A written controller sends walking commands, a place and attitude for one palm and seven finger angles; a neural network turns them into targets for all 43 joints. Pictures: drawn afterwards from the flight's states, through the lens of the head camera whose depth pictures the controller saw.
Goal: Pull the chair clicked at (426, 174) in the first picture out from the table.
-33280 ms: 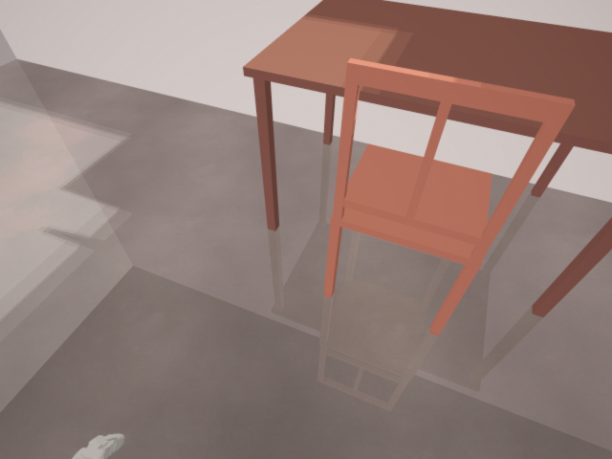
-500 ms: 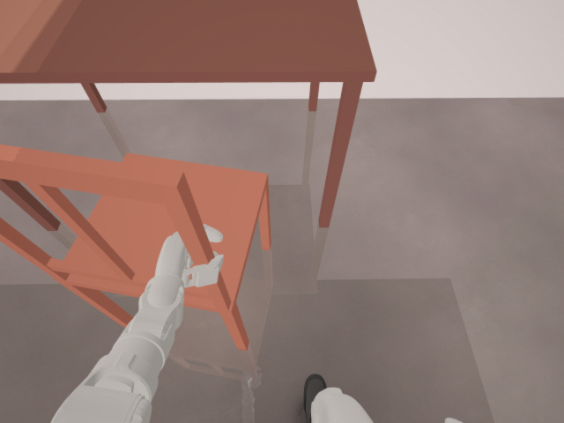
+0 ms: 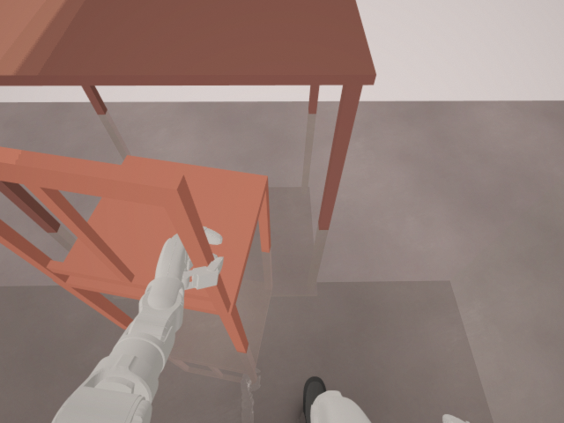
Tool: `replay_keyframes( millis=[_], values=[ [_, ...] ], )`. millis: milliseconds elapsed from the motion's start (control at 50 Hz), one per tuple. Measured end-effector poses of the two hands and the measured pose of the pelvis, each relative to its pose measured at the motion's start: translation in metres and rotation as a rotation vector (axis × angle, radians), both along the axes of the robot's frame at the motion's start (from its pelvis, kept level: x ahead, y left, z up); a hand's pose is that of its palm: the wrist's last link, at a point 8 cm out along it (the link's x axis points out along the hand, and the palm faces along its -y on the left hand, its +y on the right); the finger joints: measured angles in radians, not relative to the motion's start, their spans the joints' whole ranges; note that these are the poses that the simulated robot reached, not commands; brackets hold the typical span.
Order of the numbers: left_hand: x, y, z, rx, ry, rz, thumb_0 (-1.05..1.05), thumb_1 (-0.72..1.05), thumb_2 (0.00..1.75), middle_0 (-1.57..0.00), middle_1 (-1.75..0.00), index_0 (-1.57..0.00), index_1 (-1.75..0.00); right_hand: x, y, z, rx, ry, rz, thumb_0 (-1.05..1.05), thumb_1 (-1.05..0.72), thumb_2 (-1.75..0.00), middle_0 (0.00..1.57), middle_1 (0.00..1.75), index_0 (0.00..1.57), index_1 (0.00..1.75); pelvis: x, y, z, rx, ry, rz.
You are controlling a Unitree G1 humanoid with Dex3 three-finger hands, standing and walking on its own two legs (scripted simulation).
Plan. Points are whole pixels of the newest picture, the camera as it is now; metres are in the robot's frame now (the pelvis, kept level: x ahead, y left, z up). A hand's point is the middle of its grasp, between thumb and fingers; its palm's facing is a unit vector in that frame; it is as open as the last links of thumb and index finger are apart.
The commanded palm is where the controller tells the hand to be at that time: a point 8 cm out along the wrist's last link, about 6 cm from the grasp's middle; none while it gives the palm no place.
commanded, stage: step backward, pulling the chair out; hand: left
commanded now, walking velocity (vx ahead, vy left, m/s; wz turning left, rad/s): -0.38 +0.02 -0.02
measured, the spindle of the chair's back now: (91, 240) +0.41 +0.33 -0.06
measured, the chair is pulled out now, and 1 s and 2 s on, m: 0.21 0.21 0.21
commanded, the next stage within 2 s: stop walking, hand still on the chair in 0.24 s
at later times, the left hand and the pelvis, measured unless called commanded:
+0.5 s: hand (210, 270) +0.35 +0.12 -0.06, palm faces -0.03 -0.98 -0.20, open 6.2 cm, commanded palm +0.33 +0.17 -0.04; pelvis +0.01 +0.00 +0.00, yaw -1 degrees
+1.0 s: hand (210, 272) +0.35 +0.12 -0.05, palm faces -0.05 -0.99 -0.16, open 6.1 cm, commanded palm +0.33 +0.17 -0.04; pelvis +0.07 +0.01 +0.01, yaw +0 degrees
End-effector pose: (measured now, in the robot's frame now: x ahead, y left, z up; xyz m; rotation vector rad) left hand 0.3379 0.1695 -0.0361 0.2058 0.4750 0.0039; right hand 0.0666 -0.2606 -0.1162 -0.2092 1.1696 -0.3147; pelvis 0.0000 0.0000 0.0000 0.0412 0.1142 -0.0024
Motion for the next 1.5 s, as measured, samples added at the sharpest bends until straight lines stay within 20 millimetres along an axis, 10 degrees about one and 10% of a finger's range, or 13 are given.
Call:
replay_keyframes(
  millis=[560,1060,1500],
  values=[
    [-0.007,0.0,0.0,-0.008,0.009,0.019,0.12,0.53,0.79,-0.33,-1.24,-0.49,-1.45,0.011,0.003,0.006,0.007,-0.034,-0.024,0.0,-0.91,-0.89,0.2,0.3,0.2,0.3,0.015,-0.003,0.003,-0.012,-0.034,-0.016],
    [-0.007,0.0,0.001,-0.042,0.029,-0.006,0.13,0.57,0.75,-0.26,-1.3,-0.49,-1.45,0.138,0.036,0.031,0.034,-0.254,0.127,0.0,-0.91,-0.89,0.2,0.3,0.2,0.3,0.073,0.008,0.008,-0.046,-0.092,0.002],
    [-0.006,0.006,0.0,-0.082,-0.003,-0.023,0.1,0.47,0.7,-0.31,-1.35,-0.49,-1.45,0.106,0.02,0.023,0.065,-0.239,0.121,0.01,-0.91,-0.89,0.2,0.3,0.2,0.3,0.064,0.004,-0.004,-0.04,0.008,0.021]
  ],
)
